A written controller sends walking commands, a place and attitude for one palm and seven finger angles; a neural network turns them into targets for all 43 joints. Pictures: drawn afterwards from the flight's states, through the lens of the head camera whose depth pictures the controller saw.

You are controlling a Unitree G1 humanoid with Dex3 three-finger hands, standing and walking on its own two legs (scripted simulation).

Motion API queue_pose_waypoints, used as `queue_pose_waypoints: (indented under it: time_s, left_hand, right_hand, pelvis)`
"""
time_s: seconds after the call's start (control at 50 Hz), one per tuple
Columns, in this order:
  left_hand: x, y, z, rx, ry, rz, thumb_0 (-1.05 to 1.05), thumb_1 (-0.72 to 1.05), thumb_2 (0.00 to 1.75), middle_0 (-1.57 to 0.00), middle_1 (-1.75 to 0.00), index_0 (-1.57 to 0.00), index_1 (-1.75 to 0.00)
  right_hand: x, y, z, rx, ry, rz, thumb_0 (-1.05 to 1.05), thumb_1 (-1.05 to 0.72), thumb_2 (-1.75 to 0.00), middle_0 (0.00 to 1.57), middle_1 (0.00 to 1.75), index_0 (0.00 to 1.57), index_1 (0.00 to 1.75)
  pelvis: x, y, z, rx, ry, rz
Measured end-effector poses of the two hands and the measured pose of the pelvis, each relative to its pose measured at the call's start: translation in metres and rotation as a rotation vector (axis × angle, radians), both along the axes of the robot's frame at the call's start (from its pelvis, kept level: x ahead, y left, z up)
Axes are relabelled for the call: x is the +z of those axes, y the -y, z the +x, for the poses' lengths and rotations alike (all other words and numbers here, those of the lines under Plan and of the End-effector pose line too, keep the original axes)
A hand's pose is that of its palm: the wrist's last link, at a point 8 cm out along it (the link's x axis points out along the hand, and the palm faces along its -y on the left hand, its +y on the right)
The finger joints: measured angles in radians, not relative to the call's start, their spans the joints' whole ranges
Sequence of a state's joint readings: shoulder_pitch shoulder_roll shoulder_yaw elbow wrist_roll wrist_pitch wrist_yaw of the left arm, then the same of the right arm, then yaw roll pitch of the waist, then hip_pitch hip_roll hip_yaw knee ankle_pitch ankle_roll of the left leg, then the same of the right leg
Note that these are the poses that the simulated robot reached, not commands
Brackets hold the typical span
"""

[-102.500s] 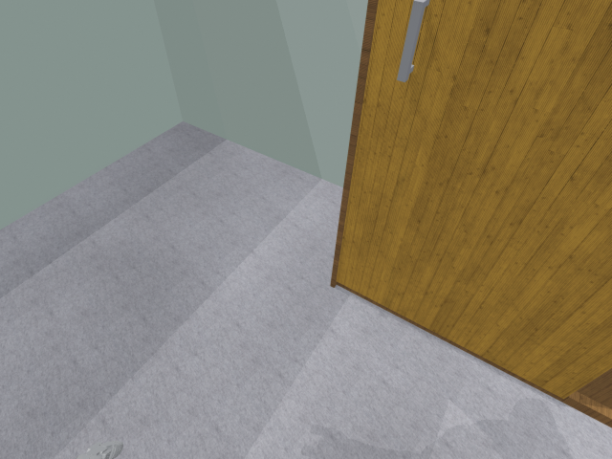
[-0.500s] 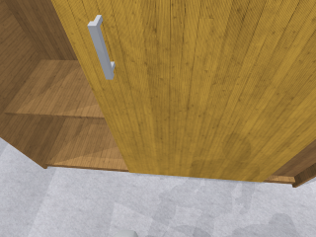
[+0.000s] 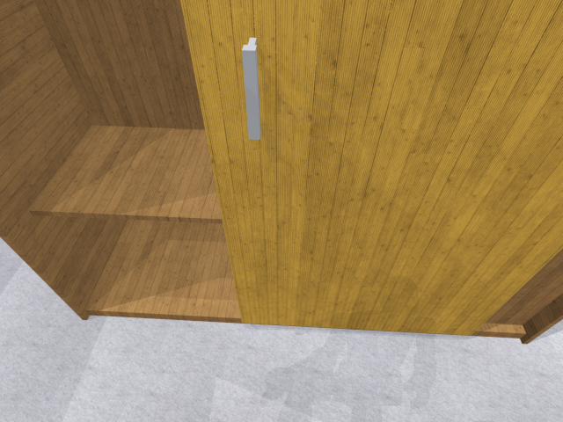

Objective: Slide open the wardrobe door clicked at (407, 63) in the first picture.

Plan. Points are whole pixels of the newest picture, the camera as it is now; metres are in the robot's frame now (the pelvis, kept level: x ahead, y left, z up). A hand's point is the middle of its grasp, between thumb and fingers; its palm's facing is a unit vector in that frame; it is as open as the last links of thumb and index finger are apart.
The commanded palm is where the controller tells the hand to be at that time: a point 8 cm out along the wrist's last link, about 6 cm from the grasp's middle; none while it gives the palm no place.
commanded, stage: come to a stop and stand still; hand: left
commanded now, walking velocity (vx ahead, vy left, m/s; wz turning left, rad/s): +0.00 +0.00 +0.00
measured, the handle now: (253, 90) +0.54 +0.09 +0.21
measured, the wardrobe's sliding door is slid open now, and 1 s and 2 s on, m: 0.59 0.59 0.59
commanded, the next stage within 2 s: look again from close up in 1.10 s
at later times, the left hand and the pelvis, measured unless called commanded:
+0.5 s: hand out of the picture +0.03 +0.15 -0.17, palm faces -0.01 -0.98 -0.18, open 7.3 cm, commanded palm none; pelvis +0.03 -0.01 +0.00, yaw -1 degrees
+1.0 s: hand out of the picture +0.07 +0.15 -0.17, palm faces -0.01 -0.98 -0.21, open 7.3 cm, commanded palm none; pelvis +0.04 -0.04 +0.01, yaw +0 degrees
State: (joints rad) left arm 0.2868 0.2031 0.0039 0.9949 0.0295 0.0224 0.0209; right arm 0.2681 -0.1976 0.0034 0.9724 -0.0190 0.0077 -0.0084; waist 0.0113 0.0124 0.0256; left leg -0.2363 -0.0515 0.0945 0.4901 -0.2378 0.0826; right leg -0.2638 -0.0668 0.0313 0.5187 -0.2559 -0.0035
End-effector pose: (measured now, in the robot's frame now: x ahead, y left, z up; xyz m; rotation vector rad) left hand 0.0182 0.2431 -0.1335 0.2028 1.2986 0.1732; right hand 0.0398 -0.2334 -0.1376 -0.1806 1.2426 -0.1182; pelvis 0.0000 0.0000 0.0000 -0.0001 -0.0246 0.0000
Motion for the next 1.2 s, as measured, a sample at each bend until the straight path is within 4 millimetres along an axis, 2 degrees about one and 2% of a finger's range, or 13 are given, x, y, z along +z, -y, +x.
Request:
queue_pose_waypoints:
  time_s: [0.12,0.24,0.34,0.48,0.66,0.86,1.2]
  left_hand:
    - [-0.003,0.000,-0.018,0.012,-0.063,-0.014,0.00,0.91,0.90,-0.19,-0.30,-0.20,-0.30]
    - [-0.006,0.012,-0.024,0.011,-0.110,-0.042,0.00,0.91,0.90,-0.19,-0.30,-0.20,-0.30]
    - [-0.008,0.024,-0.016,0.006,-0.112,-0.064,0.00,0.91,0.90,-0.20,-0.30,-0.20,-0.30]
    - [-0.010,0.038,0.008,-0.001,-0.077,-0.076,0.00,0.91,0.90,-0.20,-0.30,-0.20,-0.30]
    - [-0.007,0.040,0.033,-0.009,-0.033,-0.051,0.00,0.91,0.90,-0.20,-0.30,-0.20,-0.30]
    - [-0.004,0.044,0.045,-0.016,-0.012,-0.037,0.00,0.91,0.90,-0.20,-0.30,-0.20,-0.30]
    - [-0.003,0.050,0.042,-0.014,-0.013,-0.033,0.00,0.91,0.90,-0.20,-0.30,-0.20,-0.30]
  right_hand:
    - [-0.001,-0.002,-0.024,-0.016,-0.085,-0.004,0.01,-0.91,-0.90,0.21,0.30,0.20,0.30]
    - [0.000,-0.002,-0.026,-0.032,-0.108,-0.002,0.01,-0.91,-0.90,0.20,0.30,0.20,0.30]
    - [0.000,-0.001,-0.016,-0.036,-0.100,0.001,0.01,-0.90,-0.90,0.20,0.30,0.20,0.30]
    - [0.001,0.006,0.004,-0.035,-0.070,-0.002,0.01,-0.91,-0.90,0.21,0.30,0.20,0.30]
    - [0.002,0.019,0.023,-0.033,-0.044,-0.008,0.01,-0.91,-0.90,0.20,0.30,0.20,0.30]
    - [0.001,0.031,0.023,-0.031,-0.061,-0.007,0.01,-0.90,-0.90,0.20,0.30,0.20,0.30]
    - [0.005,0.051,0.017,-0.031,-0.079,-0.032,0.01,-0.90,-0.90,0.20,0.30,0.20,0.30]
  pelvis:
    - [0.001,-0.004,0.002,0.001,-0.008,0.003]
    - [0.003,-0.001,0.009,-0.007,-0.012,0.005]
    - [0.003,0.003,0.016,-0.009,-0.013,0.006]
    - [0.004,0.012,0.026,-0.011,-0.011,0.006]
    - [0.004,0.023,0.035,-0.011,-0.006,0.006]
    - [0.005,0.033,0.037,-0.009,-0.006,0.007]
    - [0.006,0.045,0.036,-0.006,0.000,0.007]
